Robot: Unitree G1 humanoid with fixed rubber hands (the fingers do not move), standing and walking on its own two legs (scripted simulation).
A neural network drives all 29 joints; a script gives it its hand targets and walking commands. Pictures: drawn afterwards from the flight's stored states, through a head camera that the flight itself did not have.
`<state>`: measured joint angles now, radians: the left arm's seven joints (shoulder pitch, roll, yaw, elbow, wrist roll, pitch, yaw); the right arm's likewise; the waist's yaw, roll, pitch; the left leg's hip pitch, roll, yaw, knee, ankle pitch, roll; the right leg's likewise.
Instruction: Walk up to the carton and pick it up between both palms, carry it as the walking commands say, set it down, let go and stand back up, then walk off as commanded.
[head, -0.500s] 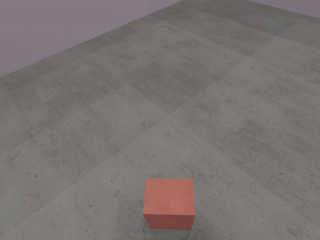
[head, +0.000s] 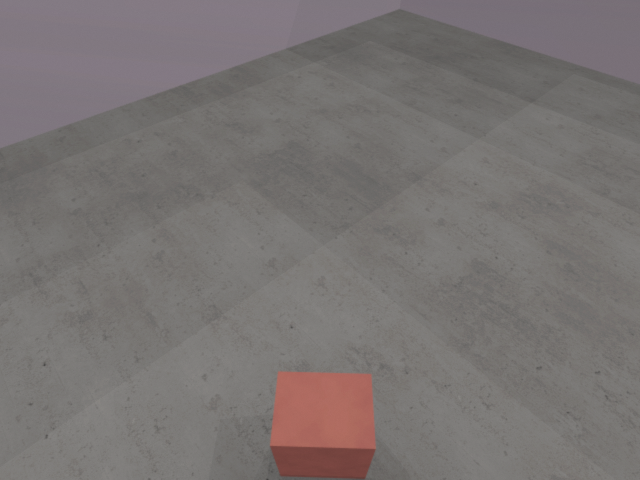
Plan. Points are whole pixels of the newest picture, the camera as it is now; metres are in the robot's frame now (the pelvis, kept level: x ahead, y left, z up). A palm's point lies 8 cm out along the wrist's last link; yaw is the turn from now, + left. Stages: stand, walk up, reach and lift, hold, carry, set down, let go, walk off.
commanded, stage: stand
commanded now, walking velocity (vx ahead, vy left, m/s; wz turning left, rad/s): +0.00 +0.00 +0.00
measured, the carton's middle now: (323, 427) +0.38 +0.00 -0.62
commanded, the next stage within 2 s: reach and lift in 0.46 s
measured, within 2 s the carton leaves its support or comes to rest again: neither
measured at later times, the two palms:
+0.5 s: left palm out of the picture +0.07 +0.23 -0.13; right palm out of the picture +0.03 -0.22 -0.14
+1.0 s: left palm out of the picture +0.14 +0.24 -0.16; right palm out of the picture +0.14 -0.20 -0.15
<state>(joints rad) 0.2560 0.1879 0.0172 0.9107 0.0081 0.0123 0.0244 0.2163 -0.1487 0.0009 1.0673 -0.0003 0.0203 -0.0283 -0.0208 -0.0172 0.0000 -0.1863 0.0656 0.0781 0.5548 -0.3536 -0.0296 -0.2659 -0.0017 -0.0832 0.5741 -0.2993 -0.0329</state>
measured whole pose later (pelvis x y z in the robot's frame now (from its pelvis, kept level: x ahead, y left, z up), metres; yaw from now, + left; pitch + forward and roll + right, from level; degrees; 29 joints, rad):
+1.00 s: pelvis -0.04 +0.02 -0.04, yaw +0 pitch +16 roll -1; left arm 0.04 0.18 0.06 0.63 0.02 0.15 0.00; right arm -0.01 -0.16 -0.03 0.64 0.00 0.18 0.04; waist -0.02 0.01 -0.03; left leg -0.75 0.07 0.05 0.88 -0.41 -0.02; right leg -0.80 -0.01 -0.08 0.82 -0.31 -0.03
